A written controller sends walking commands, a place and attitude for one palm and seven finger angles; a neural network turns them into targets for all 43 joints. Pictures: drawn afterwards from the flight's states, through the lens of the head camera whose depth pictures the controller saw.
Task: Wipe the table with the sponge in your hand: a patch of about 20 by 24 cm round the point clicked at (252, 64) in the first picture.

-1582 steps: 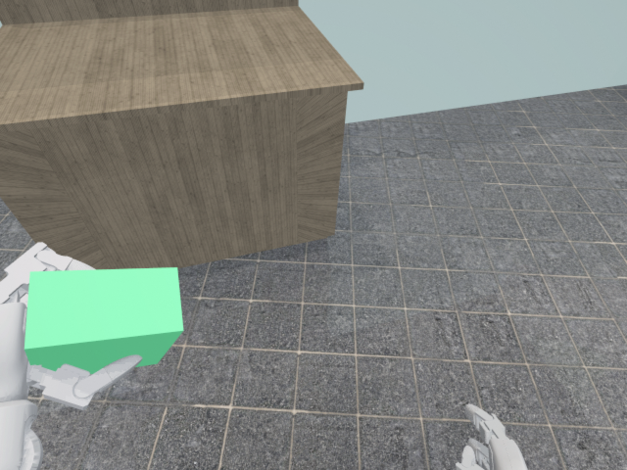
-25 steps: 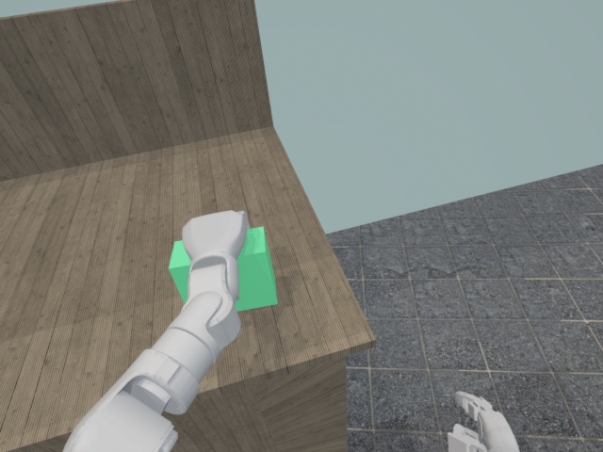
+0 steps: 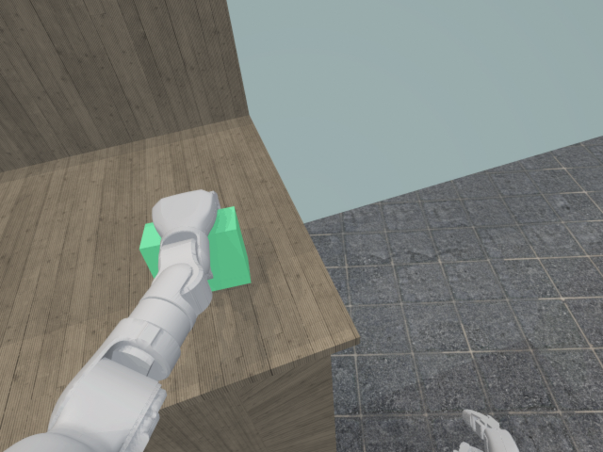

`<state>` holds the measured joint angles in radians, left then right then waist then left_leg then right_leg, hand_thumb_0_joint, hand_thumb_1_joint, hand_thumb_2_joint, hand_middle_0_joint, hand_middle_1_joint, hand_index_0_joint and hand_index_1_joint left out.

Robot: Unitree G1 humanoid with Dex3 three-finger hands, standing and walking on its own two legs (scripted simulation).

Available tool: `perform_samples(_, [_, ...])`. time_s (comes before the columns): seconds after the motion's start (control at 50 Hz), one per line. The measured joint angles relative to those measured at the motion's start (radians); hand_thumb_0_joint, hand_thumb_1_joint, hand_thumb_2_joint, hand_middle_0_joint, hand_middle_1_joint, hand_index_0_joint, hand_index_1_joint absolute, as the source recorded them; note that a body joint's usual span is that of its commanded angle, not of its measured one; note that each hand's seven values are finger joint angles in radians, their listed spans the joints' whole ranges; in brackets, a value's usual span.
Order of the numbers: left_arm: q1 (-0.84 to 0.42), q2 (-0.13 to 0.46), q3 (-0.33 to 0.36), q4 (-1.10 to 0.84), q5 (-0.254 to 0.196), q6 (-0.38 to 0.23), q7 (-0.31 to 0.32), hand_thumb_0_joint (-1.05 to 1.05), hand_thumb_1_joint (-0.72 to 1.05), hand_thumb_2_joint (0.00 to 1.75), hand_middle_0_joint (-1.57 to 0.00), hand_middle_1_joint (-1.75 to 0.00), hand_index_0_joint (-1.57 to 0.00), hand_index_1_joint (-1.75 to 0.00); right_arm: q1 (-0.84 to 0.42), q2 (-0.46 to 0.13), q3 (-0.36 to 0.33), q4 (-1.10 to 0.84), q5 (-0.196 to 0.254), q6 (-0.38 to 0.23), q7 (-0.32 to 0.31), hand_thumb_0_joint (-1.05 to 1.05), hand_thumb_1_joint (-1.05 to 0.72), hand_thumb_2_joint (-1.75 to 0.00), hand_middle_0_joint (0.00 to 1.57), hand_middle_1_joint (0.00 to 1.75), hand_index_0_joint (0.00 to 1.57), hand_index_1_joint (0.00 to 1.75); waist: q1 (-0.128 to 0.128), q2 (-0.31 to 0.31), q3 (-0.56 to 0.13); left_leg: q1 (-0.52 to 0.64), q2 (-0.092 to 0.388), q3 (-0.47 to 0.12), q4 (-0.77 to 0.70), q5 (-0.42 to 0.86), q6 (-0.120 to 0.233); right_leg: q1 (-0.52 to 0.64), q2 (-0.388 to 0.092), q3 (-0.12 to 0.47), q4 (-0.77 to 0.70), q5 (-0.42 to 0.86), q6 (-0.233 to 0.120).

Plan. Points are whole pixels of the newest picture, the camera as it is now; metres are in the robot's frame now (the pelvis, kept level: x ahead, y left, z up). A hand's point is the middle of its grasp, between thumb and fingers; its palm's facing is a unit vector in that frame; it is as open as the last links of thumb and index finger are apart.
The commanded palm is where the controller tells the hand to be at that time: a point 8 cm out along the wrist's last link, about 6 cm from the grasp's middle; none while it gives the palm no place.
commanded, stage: wipe forward along the third lane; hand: left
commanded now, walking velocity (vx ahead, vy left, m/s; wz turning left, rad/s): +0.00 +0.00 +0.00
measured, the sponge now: (202, 262) +0.39 +0.19 +0.05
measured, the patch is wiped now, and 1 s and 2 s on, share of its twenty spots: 0.80 0.90 0.90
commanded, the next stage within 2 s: wipe back along the third lane in 0.64 s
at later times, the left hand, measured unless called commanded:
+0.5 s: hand (192, 221) +0.44 +0.21 +0.09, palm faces -0.05 -0.03 -1.00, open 10.3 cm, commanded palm +0.42 +0.22 +0.12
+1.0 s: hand (189, 213) +0.47 +0.22 +0.08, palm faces -0.02 -0.02 -1.00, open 10.3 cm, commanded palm +0.43 +0.21 +0.12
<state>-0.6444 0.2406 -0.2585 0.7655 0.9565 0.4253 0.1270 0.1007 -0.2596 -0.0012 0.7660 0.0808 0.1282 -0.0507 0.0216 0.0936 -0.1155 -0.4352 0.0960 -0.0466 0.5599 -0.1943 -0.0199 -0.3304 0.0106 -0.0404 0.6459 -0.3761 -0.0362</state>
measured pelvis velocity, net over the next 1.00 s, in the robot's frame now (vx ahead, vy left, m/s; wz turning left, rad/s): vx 0.01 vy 0.05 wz -0.04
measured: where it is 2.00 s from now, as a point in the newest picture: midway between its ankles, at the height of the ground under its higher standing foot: outside the picture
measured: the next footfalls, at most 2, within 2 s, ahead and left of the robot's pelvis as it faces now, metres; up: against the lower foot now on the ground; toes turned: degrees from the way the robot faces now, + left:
none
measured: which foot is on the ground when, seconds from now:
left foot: down 0.00-1.00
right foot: down 0.00-1.00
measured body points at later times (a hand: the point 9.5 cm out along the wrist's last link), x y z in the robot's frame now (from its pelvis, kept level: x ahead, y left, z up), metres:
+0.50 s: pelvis +0.01 +0.02 +0.00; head +0.01 -0.01 +0.45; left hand +0.44 +0.21 +0.14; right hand +0.13 -0.23 -0.13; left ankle +0.06 +0.19 -0.72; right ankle -0.03 -0.09 -0.72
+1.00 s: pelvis +0.01 +0.05 +0.00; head +0.03 +0.03 +0.45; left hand +0.46 +0.22 +0.14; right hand +0.08 -0.21 -0.14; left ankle +0.06 +0.19 -0.72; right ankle -0.03 -0.09 -0.72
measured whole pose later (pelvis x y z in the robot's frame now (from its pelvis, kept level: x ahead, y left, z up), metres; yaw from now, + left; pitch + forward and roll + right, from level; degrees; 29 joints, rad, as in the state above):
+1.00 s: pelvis +0.01 +0.05 +0.00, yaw -2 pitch +10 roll -1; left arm -0.87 0.25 -0.20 1.05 0.98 0.43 0.25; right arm 0.22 -0.23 -0.04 0.81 0.06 0.15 0.00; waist -0.04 0.07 -0.14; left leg -0.56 0.08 0.00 0.61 -0.22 -0.04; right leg -0.43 -0.02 0.01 0.60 -0.34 0.03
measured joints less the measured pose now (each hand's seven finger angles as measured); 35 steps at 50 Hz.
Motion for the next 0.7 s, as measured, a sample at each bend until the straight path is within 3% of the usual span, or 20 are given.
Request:
perform_samples(0.24, [-0.08,0.007,0.025,0.104,0.012,-0.027,0.018,0.01,-0.55,1.06,-0.72,-1.31,-0.75,-1.28,0.024,-0.004,-0.011,0.007,-0.005,0.009,0.01,0.01,-0.91,-0.9,0.2,0.3,0.2,0.3,-0.016,-0.006,-0.005,-0.034,-0.003,0.002,0.012,-0.006,-0.01,-0.026,-0.004,0.004,-0.007,0.003,0.01])
perform_samples(0.7, [-0.25,0.04,0.079,0.304,0.035,-0.037,0.051,0.02,-0.55,1.06,-0.72,-1.32,-0.75,-1.28,0.069,0.005,-0.023,0.024,-0.018,0.01,0.027,0.01,-0.91,-0.9,0.2,0.3,0.2,0.3,-0.07,-0.026,-0.011,-0.115,-0.012,0.026,0.039,-0.009,-0.031,-0.095,-0.017,0.031,-0.024,0.027,0.046])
